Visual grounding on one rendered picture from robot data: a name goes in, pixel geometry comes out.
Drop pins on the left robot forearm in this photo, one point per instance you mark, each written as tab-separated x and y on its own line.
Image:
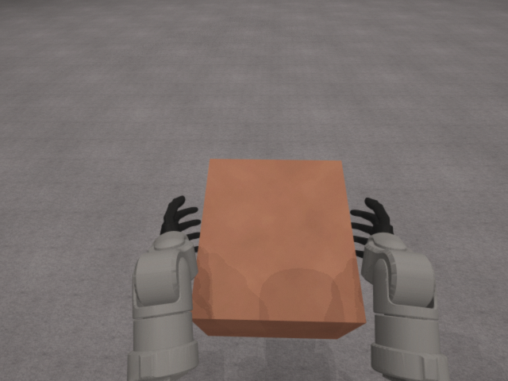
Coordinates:
164	348

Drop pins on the right robot forearm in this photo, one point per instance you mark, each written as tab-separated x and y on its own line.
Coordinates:
407	345

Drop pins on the robot left hand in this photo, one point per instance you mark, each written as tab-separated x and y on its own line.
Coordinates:
172	217

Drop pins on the robot right hand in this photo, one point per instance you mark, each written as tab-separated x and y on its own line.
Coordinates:
380	221

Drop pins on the carton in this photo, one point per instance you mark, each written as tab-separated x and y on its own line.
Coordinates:
276	255

